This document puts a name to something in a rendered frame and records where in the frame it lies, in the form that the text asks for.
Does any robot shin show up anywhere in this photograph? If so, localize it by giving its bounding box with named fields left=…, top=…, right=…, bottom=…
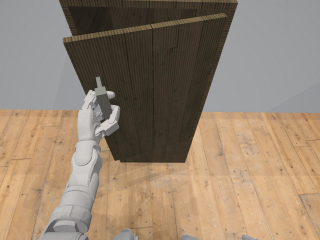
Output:
left=181, top=234, right=190, bottom=239
left=122, top=228, right=132, bottom=233

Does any handle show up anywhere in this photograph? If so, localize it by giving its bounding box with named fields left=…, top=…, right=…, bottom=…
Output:
left=94, top=76, right=113, bottom=121

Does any left robot forearm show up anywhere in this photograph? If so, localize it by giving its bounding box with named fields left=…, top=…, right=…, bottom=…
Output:
left=38, top=140, right=103, bottom=240

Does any left robot shin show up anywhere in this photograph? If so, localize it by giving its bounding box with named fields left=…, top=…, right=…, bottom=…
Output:
left=122, top=228, right=132, bottom=233

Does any cupboard door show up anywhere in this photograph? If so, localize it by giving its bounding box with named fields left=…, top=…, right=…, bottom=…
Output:
left=62, top=13, right=227, bottom=161

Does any robot left hand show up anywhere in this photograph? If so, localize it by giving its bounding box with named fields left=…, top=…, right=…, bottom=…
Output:
left=77, top=90, right=120, bottom=144

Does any right robot shin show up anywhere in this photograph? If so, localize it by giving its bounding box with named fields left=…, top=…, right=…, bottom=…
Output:
left=181, top=234, right=190, bottom=239

